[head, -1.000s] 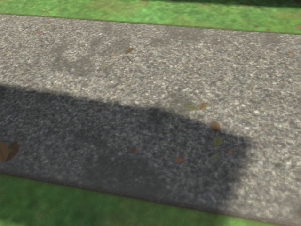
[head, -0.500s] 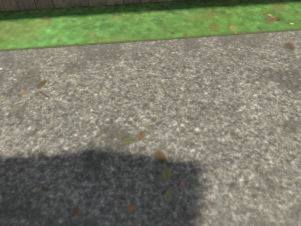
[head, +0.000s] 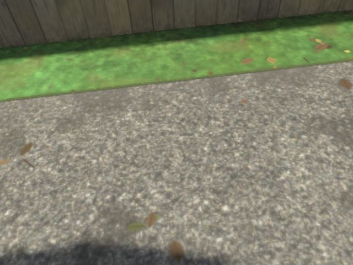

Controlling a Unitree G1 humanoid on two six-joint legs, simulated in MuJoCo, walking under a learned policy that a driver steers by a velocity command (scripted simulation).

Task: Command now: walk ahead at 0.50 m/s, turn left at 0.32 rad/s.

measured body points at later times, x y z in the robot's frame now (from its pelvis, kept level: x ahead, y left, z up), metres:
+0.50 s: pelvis +0.28 +0.08 -0.01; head +0.31 +0.10 +0.44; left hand +0.33 +0.38 -0.11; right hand +0.47 -0.16 -0.12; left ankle +0.30 +0.15 -0.74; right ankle +0.26 -0.10 -0.65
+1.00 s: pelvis +0.56 +0.12 +0.00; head +0.59 +0.13 +0.44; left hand +0.52 +0.42 -0.10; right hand +0.82 -0.05 -0.11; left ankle +0.46 +0.21 -0.66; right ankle +0.65 +0.05 -0.74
